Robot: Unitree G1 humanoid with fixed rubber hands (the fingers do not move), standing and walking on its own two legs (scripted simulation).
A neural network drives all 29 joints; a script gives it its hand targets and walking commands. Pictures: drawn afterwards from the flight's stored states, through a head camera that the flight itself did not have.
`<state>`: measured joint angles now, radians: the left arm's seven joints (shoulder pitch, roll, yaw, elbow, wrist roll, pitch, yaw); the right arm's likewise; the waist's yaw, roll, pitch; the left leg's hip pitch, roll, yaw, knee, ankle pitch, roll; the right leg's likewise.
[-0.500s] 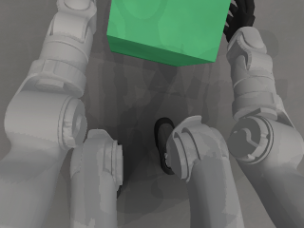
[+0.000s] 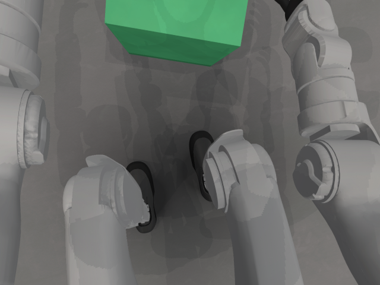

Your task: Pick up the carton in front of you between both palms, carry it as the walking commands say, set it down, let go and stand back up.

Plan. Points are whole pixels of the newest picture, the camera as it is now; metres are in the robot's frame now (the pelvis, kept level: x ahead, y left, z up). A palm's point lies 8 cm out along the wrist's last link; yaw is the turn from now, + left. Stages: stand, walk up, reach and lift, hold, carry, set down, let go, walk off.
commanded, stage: set down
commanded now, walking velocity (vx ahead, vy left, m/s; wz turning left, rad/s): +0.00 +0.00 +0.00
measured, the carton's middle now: out of the picture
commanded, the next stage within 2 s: let go in 0.78 s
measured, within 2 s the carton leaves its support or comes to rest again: neither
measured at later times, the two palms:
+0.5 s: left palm out of the picture +0.63 +0.12 +0.04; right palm out of the picture +0.50 -0.26 +0.04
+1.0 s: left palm out of the picture +0.59 +0.14 +0.17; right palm out of the picture +0.48 -0.25 +0.18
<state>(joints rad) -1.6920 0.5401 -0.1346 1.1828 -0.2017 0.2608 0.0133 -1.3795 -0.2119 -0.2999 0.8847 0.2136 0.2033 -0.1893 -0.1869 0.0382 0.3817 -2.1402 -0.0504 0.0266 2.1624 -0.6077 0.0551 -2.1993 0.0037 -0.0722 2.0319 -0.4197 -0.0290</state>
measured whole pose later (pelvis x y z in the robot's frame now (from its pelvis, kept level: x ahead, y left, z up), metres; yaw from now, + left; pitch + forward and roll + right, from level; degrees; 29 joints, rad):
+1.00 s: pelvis +0.06 +0.00 +0.27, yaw +2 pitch +42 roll -1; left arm -1.10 0.30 0.20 0.90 0.10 0.23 0.00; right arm -0.82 -0.14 -0.38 0.64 -0.03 0.18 0.02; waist -0.15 0.03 -0.06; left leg -1.46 -0.08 -0.04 1.10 -0.37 0.02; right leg -1.51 0.03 -0.01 1.01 -0.24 -0.02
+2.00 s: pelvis +0.13 +0.03 +0.38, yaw +0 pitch -6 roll -1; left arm 0.25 0.21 0.02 0.45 -0.02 0.12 -0.05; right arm 0.22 -0.22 -0.05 0.43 -0.03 0.14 0.08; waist 0.00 0.04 0.08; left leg -0.05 -0.08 -0.02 0.48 -0.32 0.08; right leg -0.13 0.03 0.06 0.46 -0.22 0.02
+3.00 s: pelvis +0.17 -0.01 +0.38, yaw +2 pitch -1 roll -1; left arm 0.16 0.35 0.04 0.87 0.03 0.01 0.03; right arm 0.19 -0.37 -0.03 0.77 -0.03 0.01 -0.03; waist 0.02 0.01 -0.01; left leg -0.08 -0.02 -0.08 0.44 -0.33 0.01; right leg -0.15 0.07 -0.01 0.42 -0.25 -0.05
